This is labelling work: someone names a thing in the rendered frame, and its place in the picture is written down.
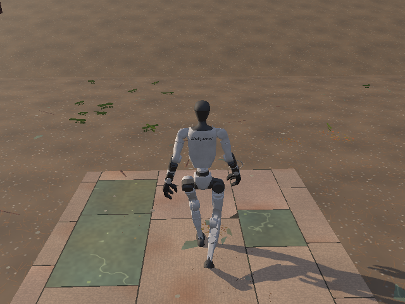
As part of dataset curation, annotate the right robot upper arm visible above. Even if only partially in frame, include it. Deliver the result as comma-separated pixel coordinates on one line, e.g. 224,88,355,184
215,128,234,163

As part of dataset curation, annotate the humanoid robot head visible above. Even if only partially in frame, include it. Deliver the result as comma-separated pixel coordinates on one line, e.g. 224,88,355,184
191,100,213,131

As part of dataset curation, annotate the left robot forearm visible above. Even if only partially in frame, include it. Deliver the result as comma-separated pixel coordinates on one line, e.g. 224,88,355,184
165,154,178,184

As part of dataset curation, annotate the robot left hand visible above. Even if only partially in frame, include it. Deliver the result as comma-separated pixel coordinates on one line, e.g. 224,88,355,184
163,182,177,199

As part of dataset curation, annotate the left robot upper arm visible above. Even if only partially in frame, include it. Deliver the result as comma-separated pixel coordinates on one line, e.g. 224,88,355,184
171,128,189,163

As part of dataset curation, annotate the robot right hand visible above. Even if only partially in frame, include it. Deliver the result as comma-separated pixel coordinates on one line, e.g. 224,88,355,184
227,174,241,186

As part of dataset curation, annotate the right robot forearm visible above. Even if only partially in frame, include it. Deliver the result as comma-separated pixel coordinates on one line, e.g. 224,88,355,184
228,153,240,175

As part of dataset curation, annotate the robot left foot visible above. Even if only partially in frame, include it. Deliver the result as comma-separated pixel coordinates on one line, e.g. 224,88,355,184
196,232,205,247

